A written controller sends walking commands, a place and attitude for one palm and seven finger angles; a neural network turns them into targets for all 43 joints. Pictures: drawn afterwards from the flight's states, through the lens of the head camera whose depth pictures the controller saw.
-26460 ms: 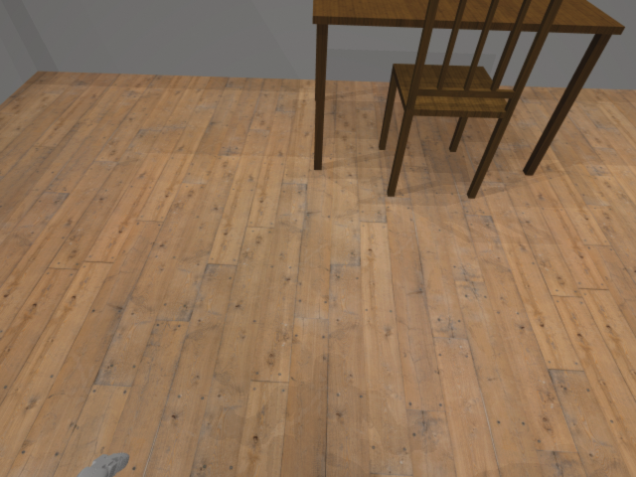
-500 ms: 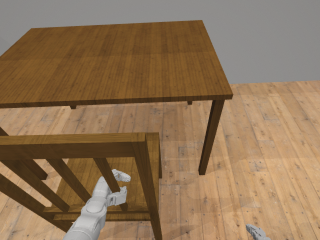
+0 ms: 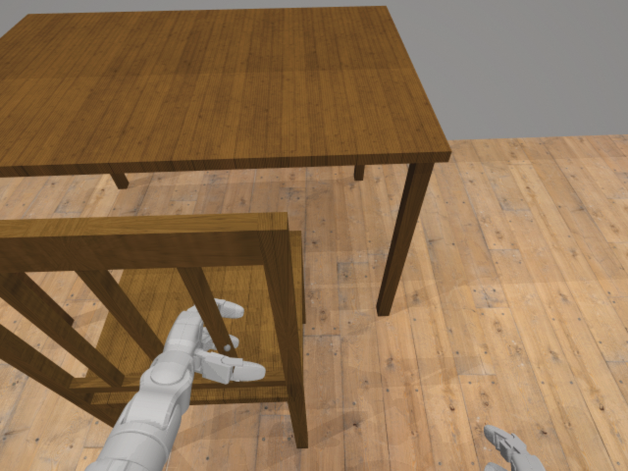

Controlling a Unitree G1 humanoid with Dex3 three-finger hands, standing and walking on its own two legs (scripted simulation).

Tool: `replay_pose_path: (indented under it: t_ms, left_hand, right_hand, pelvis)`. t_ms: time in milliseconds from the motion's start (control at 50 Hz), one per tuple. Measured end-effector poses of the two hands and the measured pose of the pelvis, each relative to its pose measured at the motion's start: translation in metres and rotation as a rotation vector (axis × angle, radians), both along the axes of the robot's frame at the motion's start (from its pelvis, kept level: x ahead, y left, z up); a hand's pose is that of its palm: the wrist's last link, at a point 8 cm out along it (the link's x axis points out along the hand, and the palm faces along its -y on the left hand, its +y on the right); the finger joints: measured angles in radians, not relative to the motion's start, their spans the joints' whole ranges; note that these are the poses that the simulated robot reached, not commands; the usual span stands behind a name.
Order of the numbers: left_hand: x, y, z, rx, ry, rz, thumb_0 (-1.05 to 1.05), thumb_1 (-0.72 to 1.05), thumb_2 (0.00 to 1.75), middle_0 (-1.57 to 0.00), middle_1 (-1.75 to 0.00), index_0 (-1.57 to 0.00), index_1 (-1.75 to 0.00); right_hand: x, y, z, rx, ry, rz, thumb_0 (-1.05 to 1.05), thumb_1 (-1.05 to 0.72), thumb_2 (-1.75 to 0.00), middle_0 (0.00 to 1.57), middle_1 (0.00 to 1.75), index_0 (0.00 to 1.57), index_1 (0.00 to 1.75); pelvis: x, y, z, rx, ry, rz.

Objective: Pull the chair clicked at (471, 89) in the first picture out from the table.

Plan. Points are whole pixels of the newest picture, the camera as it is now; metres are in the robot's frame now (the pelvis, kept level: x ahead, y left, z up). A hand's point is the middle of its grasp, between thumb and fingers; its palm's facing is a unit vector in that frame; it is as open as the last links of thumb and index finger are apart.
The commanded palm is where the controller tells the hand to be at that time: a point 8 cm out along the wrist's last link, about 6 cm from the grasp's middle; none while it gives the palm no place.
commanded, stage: open the thumb and straighten the fingers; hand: left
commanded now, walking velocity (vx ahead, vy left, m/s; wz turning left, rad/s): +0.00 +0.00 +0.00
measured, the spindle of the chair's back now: (143, 335) +0.31 +0.25 -0.02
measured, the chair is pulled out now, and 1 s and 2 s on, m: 0.21 0.21 0.21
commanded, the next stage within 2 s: draw the fingers out of the gap in 0.36 s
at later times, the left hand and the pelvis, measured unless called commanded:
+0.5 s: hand (230, 350) +0.30 +0.13 -0.06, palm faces -0.06 -0.98 -0.18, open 17.4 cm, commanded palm +0.27 +0.18 -0.03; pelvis -0.01 +0.01 -0.01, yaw +0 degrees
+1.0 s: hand (216, 418) +0.21 +0.14 -0.06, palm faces -0.05 -0.98 -0.18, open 17.5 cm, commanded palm +0.19 +0.18 -0.03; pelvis +0.01 +0.00 -0.02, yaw +2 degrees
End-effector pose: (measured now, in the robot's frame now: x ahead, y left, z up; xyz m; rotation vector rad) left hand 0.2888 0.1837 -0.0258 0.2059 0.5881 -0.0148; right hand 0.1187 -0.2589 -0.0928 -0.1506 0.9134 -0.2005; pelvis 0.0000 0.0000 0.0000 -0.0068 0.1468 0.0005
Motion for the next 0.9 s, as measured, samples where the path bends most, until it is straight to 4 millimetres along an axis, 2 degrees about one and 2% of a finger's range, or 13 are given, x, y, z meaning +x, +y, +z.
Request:
replay_pose_path:
  t_ms: [140, 300, 400, 500, 560, 760, 900]
  left_hand:
    - [0.003, -0.005, -0.001, -0.003, 0.006, -0.004, 0.0, -0.47, 0.24, -0.3, -0.87, -0.3, -0.87]
    - [0.001, -0.004, -0.008, 0.003, 0.025, 0.0, -0.01, -0.53, 0.21, -0.12, -0.34, -0.12, -0.34]
    - [-0.001, -0.004, -0.008, -0.004, 0.016, 0.009, -0.01, -0.54, 0.21, -0.05, -0.14, -0.05, -0.14]
    - [0.001, -0.003, -0.011, -0.006, 0.017, 0.017, -0.01, -0.54, 0.21, -0.02, -0.05, -0.02, -0.05]
    - [-0.005, -0.002, -0.017, -0.01, 0.038, 0.016, -0.01, -0.54, 0.21, -0.02, -0.03, -0.01, -0.03]
    - [-0.056, 0.0, -0.02, -0.009, 0.049, 0.027, -0.01, -0.54, 0.21, -0.01, 0.0, 0.0, 0.0]
    - [-0.078, 0.006, -0.015, 0.0, 0.047, 0.044, -0.01, -0.54, 0.21, -0.01, 0.0, 0.0, 0.0]
  right_hand:
    - [-0.008, 0.019, -0.012, 0.023, 0.002, 0.013, 0.01, -0.9, -0.9, 0.2, 0.3, 0.2, 0.3]
    - [-0.016, 0.028, -0.019, 0.037, 0.016, 0.016, 0.01, -0.9, -0.9, 0.2, 0.3, 0.21, 0.3]
    - [-0.015, 0.026, -0.019, 0.022, 0.018, 0.015, 0.01, -0.9, -0.9, 0.2, 0.3, 0.21, 0.3]
    - [-0.01, 0.021, -0.016, -0.001, 0.014, 0.019, 0.01, -0.9, -0.9, 0.2, 0.3, 0.21, 0.3]
    - [-0.005, 0.018, -0.014, -0.007, 0.004, 0.02, 0.01, -0.9, -0.9, 0.2, 0.3, 0.21, 0.3]
    - [0.026, 0.019, -0.003, -0.01, -0.087, 0.05, 0.01, -0.9, -0.9, 0.2, 0.3, 0.2, 0.3]
    - [0.051, 0.025, 0.005, -0.017, -0.169, 0.098, 0.01, -0.9, -0.9, 0.2, 0.3, 0.21, 0.3]
  pelvis:
    - [-0.009, 0.007, -0.007, -0.004, 0.003, 0.001]
    - [-0.012, 0.011, -0.012, -0.004, 0.021, -0.005]
    - [-0.01, 0.012, -0.013, -0.006, 0.022, -0.004]
    - [-0.008, 0.01, -0.014, -0.007, 0.029, -0.002]
    - [-0.006, 0.009, -0.015, -0.006, 0.038, -0.004]
    - [0.004, 0.005, -0.015, -0.007, 0.029, 0.002]
    - [0.005, 0.001, -0.018, -0.013, 0.026, 0.021]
